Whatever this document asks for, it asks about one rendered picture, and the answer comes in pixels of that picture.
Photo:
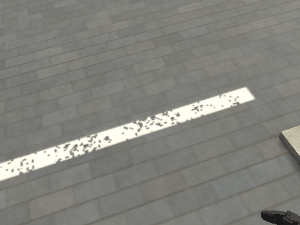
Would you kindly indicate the right robot hand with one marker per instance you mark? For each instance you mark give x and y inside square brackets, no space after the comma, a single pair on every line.
[280,217]

